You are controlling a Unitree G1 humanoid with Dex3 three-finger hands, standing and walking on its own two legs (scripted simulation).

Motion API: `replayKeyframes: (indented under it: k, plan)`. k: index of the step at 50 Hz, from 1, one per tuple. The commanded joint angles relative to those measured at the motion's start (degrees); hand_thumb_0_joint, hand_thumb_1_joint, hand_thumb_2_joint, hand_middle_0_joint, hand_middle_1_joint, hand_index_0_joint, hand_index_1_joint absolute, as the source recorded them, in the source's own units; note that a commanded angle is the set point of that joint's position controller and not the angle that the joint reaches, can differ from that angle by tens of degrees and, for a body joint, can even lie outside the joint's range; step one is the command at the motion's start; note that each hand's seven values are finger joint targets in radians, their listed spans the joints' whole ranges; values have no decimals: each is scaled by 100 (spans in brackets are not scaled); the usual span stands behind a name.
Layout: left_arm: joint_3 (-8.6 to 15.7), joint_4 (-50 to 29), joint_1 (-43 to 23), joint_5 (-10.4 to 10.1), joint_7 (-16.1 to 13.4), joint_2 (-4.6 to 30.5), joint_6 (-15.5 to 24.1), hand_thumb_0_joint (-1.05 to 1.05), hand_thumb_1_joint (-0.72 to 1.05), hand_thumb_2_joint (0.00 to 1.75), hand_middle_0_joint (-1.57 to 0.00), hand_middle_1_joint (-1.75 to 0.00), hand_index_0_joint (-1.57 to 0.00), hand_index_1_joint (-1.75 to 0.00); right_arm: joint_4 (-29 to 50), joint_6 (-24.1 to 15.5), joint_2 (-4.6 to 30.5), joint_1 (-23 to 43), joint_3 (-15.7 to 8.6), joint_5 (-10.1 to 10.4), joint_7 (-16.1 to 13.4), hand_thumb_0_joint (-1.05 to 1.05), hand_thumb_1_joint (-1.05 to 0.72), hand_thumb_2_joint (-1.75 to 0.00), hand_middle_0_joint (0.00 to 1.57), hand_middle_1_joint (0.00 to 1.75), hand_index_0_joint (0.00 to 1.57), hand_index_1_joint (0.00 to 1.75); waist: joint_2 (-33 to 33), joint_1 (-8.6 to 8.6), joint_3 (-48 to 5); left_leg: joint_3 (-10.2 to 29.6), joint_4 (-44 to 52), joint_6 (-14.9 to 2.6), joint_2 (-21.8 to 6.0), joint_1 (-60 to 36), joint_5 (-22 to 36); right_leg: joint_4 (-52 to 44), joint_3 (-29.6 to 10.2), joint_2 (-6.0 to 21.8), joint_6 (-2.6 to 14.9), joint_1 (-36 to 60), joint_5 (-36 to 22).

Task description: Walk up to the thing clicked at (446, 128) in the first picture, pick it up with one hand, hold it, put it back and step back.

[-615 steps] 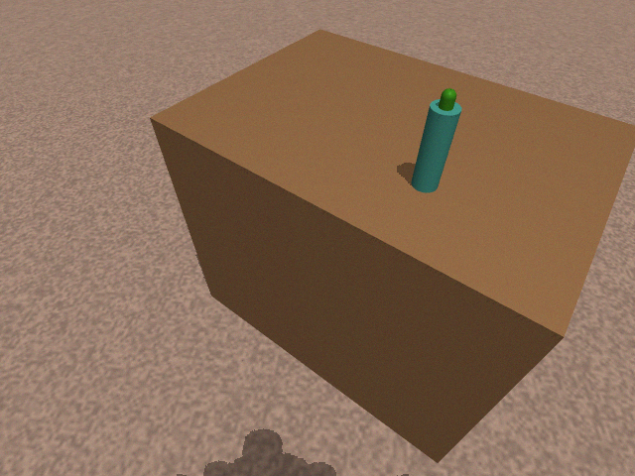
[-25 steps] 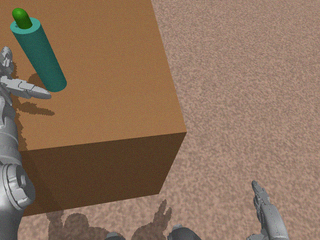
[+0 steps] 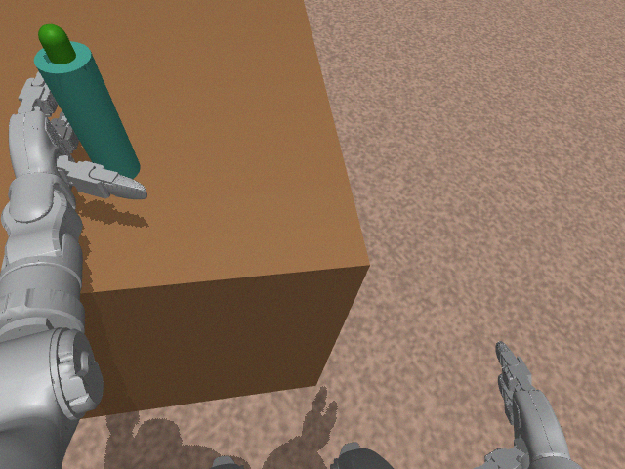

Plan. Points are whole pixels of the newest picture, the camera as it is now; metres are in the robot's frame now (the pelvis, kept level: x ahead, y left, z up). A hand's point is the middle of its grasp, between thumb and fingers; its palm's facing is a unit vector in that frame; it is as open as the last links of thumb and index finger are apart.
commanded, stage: close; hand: left
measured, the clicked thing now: (90, 111) +0.53 +0.20 +0.13
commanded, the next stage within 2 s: settle in 0.58 s
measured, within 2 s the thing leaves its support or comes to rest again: leaves its support in 0.96 s
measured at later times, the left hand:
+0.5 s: hand (91, 146) +0.50 +0.20 +0.11, palm faces +0.16 -0.99 +0.00, open 9.2 cm
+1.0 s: hand (90, 148) +0.49 +0.20 +0.12, palm faces +0.15 -0.99 -0.02, open 7.7 cm
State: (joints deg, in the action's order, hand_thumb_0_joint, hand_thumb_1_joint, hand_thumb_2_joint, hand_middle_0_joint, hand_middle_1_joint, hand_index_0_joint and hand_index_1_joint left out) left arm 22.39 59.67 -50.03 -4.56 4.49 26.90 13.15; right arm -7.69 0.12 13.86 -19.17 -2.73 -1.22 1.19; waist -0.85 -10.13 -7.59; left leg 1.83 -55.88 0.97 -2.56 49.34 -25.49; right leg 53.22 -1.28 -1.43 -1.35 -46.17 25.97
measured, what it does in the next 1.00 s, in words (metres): stands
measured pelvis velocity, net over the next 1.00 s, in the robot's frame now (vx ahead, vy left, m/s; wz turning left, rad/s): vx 0.00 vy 0.00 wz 0.00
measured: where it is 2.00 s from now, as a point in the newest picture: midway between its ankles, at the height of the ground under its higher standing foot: outside the picture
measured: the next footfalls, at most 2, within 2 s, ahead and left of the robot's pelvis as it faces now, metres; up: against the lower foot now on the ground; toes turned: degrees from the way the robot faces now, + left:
none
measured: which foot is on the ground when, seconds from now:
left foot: down 0.00-1.00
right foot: down 0.00-1.00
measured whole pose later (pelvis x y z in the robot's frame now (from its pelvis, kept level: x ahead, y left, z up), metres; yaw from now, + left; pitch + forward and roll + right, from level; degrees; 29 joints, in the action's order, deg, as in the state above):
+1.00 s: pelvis +0.00 +0.00 +0.01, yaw +0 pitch +17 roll -2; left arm 19.9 53.0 -44.8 -5.8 3.9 23.7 10.2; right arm -8.6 2.3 13.9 -20.3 -2.9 -0.1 0.6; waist -1.0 -7.4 -7.8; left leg 1.0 -53.5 0.6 -2.1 45.0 -25.1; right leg 51.2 -2.0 -0.9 -1.7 -42.2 25.6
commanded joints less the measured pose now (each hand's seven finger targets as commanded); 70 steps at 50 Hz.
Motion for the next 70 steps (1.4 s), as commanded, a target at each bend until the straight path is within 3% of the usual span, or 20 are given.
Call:
replayKeyframes:
  k: [1,9,13,16,21,24,26,29,32,34,37,48,50,55,58,59,61,64,66,70]
  plan:
    - [104,-979,-2695,-18,-35,1319,450,0,-52,15,-46,-31,-47,-30,1124,-234,915,-54,-560,-43,-43,0,53,-4,5,5,5,5,-420,-133,-2676,-56,374,-252,51,-1903,2328,-481,170,-59,140,908,-2521]
    - [210,-1281,-2645,41,-121,1545,525,0,-38,33,-68,-52,-69,-51,1397,-168,984,4,-643,-27,1,0,53,-4,5,5,5,5,-613,85,-2987,-64,402,-199,75,-2056,2472,-457,190,-77,164,1066,-2501]
    - [98,-1125,-2390,8,-111,1212,518,0,-29,44,-81,-65,-82,-65,1300,-148,872,-92,-607,-10,18,0,52,-4,5,5,5,5,-560,13,-2747,-79,392,-207,59,-1896,2480,-421,179,-77,164,1030,-2580]
    - [204,-1528,-2491,29,-118,1497,590,0,-19,53,-91,-75,-92,-74,1291,-120,924,-229,-635,-10,9,0,53,-4,5,5,5,5,-610,28,-2959,-89,380,-224,59,-2035,2537,-451,164,-65,149,1076,-2630]
    - [-151,-1200,-2091,-35,-30,871,466,0,-5,68,-106,-91,-107,-90,1339,-140,863,-159,-580,7,-14,0,52,-5,5,5,5,5,-464,34,-2726,-106,473,-208,64,-2188,2347,-548,188,-82,153,912,-2352]
    - [-57,-1134,-1919,-31,-25,1041,428,0,1,77,-113,-99,-114,-99,1010,-119,857,-363,-573,22,-12,0,52,-5,5,5,5,5,-572,57,-2346,-86,511,-179,45,-2064,2298,-537,223,-95,179,734,-2170]
    - [-259,-1012,-1769,7,45,698,374,0,8,82,-119,-105,-120,-104,1239,-145,765,-239,-455,19,32,0,53,-5,5,5,5,5,-490,5,-2396,-87,479,-191,38,-2106,2396,-533,222,-86,177,717,-2278]
    - [120,-1220,-1704,-46,29,1213,355,0,16,97,-127,-117,-128,-117,1008,-75,1050,-468,-753,21,40,0,54,-4,5,5,5,5,-558,96,-2429,-88,465,-182,43,-2082,2525,-507,234,-79,185,726,-2354]
    - [-148,-1403,-1627,-57,79,786,273,0,27,117,-137,-133,-138,-133,1248,-95,808,-233,-521,36,105,0,54,-5,5,5,5,5,-586,147,-2482,-46,503,-148,7,-2283,2651,-490,284,-107,203,715,-2263]
    - [-10,-1575,-1764,-122,63,948,285,0,29,128,-145,-143,-145,-144,1132,-76,727,-159,-411,58,112,0,53,-5,5,5,5,5,-550,225,-2505,-62,532,-154,28,-2100,2559,-489,265,-94,197,935,-2317]
    - [-25,-1823,-2039,-126,87,1082,290,0,36,129,-135,-138,-135,-140,1050,-82,870,-141,-604,48,61,0,54,-5,5,5,5,5,-645,154,-2653,-92,517,-167,32,-2214,2485,-507,217,-74,180,954,-2345]
    - [-75,-2420,-2626,-229,-80,1204,210,0,27,131,-135,-142,-135,-144,761,-54,729,-225,-409,95,-144,0,54,-5,5,5,5,5,-542,248,-2911,-166,612,-212,101,-2523,2707,-653,137,-5,109,1469,-2913]
    - [-122,-2093,-2458,-227,-78,1129,113,0,22,131,-133,-141,-133,-143,905,-80,914,-94,-567,115,-185,0,54,-5,5,5,5,5,-399,209,-2802,-170,665,-213,94,-2623,2747,-707,154,-12,113,1455,-2886]
    - [-124,-2433,-2862,-227,-122,1200,76,0,23,132,-134,-142,-134,-144,482,-79,667,-221,-393,112,-175,0,54,-5,5,5,5,5,-696,246,-2708,-176,749,-204,114,-2713,2700,-814,147,10,115,1491,-2820]
    - [-104,-1782,-2392,-214,-155,1103,-98,0,21,131,-133,-141,-133,-143,528,-118,894,13,-565,131,-188,0,55,-5,5,5,5,5,-372,265,-2254,-162,905,-207,102,-2584,2440,-946,182,-24,130,1427,-2486]
    - [-177,-2177,-2732,-187,-153,1106,-61,0,22,132,-134,-142,-135,-144,333,-113,620,-15,-338,124,-162,0,55,-5,5,5,5,5,-638,287,-2376,-163,894,-205,104,-2655,2452,-947,167,-13,133,1409,-2488]
    - [-178,-2029,-2755,-216,-113,1052,-82,0,19,132,-134,-143,-135,-145,436,-163,805,142,-554,134,-171,0,55,-5,5,5,5,5,-582,235,-2480,-130,936,-180,73,-2830,2531,-938,206,-32,152,1349,-2423]
    - [-159,-2158,-2878,-214,-92,1128,-101,0,21,134,-136,-144,-136,-146,312,-176,626,28,-345,150,-153,0,55,-5,5,5,5,5,-511,310,-2422,-133,984,-189,77,-2710,2539,-972,206,-27,152,1461,-2476]
    - [-137,-1656,-2693,-260,-93,1098,-163,0,18,134,-136,-146,-137,-147,385,-208,919,250,-621,154,-198,0,54,-5,5,5,5,5,-359,231,-2416,-156,1001,-205,86,-2733,2418,-1041,197,-31,131,1486,-2431]
    - [-83,-1861,-2863,-241,-138,1232,-144,0,19,136,-136,-146,-137,-148,241,-236,860,196,-555,162,-211,0,55,-5,5,5,5,5,-348,299,-2515,-170,1056,-204,100,-2717,2435,-1055,179,-8,128,1661,-2501]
